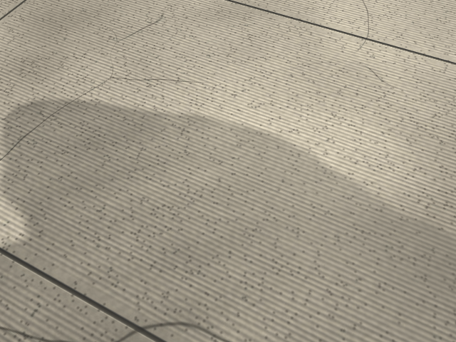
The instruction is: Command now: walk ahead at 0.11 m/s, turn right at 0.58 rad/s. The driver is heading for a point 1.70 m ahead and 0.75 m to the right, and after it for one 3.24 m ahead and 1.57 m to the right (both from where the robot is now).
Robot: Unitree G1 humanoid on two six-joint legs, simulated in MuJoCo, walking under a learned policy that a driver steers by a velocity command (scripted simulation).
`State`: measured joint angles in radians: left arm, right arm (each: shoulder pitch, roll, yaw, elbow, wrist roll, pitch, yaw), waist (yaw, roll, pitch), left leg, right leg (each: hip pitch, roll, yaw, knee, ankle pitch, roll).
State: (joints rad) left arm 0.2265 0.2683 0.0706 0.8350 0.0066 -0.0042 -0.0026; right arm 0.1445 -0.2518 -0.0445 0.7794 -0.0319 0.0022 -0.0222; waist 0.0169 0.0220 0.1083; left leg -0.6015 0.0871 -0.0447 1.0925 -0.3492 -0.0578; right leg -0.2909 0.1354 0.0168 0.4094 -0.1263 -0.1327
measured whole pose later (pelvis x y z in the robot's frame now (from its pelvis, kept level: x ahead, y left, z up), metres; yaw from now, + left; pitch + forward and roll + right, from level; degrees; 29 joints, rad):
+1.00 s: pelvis +0.03 +0.03 +0.01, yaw -35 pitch +0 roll +1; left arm 0.20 0.29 0.05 0.73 0.00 0.05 -0.01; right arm 0.21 -0.32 -0.06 0.74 -0.02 0.06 -0.01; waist -0.01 0.05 0.08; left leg -0.48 0.03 0.00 1.04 -0.40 -0.04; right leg -0.21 0.08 0.07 0.44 -0.22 -0.08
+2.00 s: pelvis +0.09 -0.04 +0.00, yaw -40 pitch +0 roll +0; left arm 0.33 0.25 0.03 1.03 0.03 -0.07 0.00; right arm 0.30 -0.28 -0.04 0.98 -0.02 -0.03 0.02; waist 0.01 0.03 0.00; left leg -0.31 -0.01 -0.01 0.90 -0.40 0.09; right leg -0.15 0.05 -0.03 0.41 -0.26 -0.07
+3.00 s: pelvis +0.57 -0.34 -0.01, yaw -10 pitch +1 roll +0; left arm 0.08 0.26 0.02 0.74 0.04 -0.07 0.01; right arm 0.39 -0.29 -0.07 0.88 -0.01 -0.04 0.00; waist -0.07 0.02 0.05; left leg -0.25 -0.12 -0.11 1.07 -0.43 0.09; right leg -0.40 0.03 -0.03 0.54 -0.17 -0.04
